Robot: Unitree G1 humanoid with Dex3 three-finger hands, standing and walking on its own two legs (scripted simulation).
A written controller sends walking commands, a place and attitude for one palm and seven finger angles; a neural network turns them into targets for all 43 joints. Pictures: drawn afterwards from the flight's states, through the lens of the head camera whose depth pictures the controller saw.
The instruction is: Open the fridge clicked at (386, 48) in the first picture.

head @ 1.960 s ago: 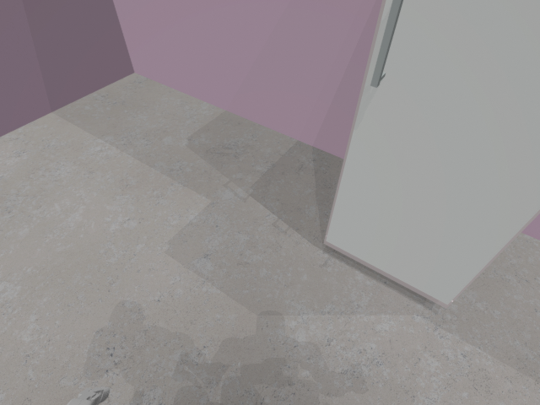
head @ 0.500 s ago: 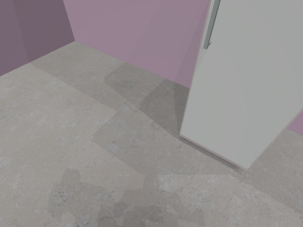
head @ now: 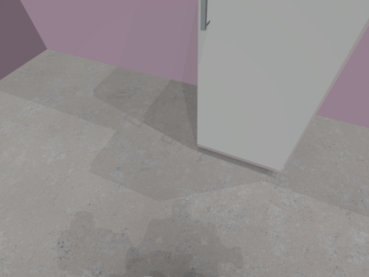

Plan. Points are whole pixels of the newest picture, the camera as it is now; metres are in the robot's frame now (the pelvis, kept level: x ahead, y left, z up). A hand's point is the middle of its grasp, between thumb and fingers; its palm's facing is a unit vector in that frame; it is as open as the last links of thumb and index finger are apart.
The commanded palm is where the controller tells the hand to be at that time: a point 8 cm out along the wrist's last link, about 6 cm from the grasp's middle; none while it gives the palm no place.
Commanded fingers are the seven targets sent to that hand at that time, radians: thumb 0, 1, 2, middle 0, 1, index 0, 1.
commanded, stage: turn to face it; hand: left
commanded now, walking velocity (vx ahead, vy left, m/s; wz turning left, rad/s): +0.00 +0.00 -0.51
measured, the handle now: out of the picture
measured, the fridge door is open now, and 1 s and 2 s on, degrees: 0 0 0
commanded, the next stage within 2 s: take the last steps up to it in 0.58 s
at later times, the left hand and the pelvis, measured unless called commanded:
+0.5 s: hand out of the picture +0.06 +0.21 -0.14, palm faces -0.11 -0.97 -0.24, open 7.4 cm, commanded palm none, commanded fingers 0.00 0.90 0.90 -0.20 -0.30 -0.20 -0.30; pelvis -0.02 +0.02 +0.02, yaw -11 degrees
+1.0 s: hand out of the picture +0.13 +0.19 -0.14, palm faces -0.37 -0.92 -0.16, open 7.4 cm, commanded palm none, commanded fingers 0.00 0.90 0.90 -0.20 -0.30 -0.20 -0.30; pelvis +0.00 +0.05 +0.03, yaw -19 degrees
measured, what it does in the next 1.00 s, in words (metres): steps on the spot, turning right: left foot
